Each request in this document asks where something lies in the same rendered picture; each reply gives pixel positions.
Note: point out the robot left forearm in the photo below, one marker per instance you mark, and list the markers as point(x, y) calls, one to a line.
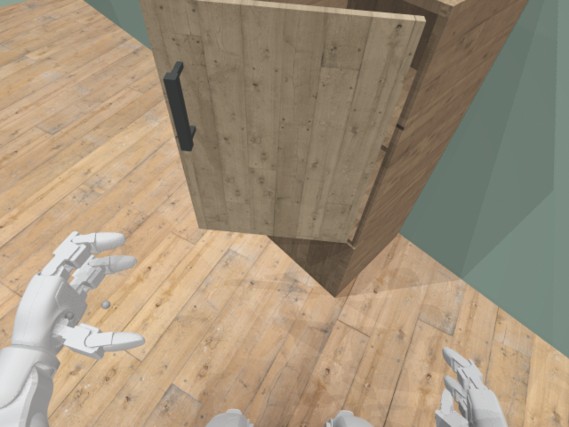
point(26, 385)

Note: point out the robot right hand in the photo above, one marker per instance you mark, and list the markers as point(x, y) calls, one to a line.
point(478, 405)

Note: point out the cupboard door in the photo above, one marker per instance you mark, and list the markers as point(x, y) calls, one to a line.
point(291, 104)

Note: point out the robot left hand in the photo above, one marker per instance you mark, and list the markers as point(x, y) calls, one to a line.
point(40, 318)

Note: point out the handle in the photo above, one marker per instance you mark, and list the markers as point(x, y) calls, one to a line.
point(177, 104)

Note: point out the robot right shin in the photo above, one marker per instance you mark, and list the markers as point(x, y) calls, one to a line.
point(344, 412)

